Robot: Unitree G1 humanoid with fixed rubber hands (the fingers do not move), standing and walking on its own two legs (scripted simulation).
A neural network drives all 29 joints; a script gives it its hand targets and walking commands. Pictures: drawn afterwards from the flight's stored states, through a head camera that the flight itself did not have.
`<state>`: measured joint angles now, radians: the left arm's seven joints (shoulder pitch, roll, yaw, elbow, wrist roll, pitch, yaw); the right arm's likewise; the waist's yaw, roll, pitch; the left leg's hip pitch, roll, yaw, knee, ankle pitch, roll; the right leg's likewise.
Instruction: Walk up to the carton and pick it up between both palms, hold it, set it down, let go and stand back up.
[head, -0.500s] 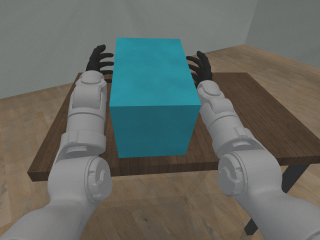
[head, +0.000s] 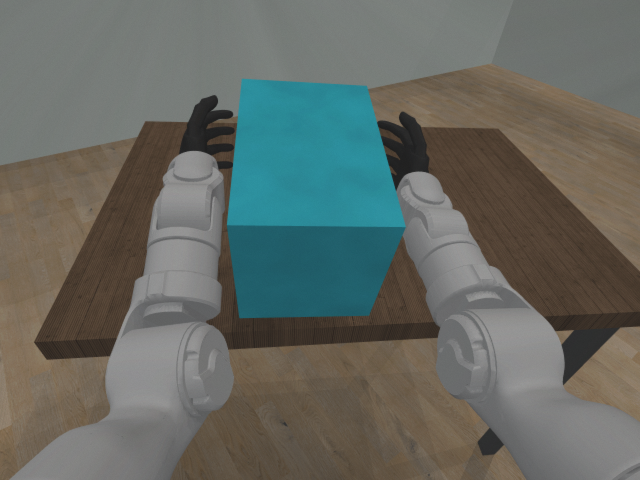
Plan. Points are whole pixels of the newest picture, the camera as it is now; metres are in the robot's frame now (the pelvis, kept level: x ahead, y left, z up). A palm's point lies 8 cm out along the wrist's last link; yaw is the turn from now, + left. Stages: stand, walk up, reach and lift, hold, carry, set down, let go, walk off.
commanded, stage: set down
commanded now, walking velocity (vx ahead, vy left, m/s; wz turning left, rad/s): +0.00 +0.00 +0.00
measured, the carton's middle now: (305, 197) +0.42 +0.03 +0.18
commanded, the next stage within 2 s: none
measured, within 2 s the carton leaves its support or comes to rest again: neither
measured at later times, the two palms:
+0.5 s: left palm (202, 170) +0.43 +0.16 +0.21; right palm (406, 178) +0.43 -0.10 +0.21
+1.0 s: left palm (220, 176) +0.46 +0.15 +0.18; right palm (406, 194) +0.45 -0.12 +0.17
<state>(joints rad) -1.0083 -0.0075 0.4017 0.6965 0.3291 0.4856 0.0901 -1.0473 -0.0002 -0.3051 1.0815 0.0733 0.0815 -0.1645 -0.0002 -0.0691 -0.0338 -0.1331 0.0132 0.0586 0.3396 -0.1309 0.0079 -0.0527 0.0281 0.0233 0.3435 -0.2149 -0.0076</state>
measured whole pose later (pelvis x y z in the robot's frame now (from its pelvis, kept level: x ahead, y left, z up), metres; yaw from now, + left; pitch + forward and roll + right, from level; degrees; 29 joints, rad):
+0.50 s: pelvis +0.01 +0.00 +0.00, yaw +0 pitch -3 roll +0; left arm -1.01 -0.02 0.48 0.77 0.34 0.39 0.06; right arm -1.05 0.03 -0.47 1.09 -0.09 0.07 -0.11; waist 0.00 -0.09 -0.03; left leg -0.13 0.01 0.06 0.34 -0.15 0.01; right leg -0.05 0.03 0.02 0.34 -0.23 -0.01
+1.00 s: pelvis +0.03 +0.00 +0.00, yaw +0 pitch +0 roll +0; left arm -1.01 -0.05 0.55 0.78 0.37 0.32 0.04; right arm -1.00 0.06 -0.49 1.01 -0.15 0.06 -0.09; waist 0.00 -0.06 -0.01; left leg -0.18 0.01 0.06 0.34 -0.16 0.01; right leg -0.10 0.03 0.02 0.34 -0.24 -0.01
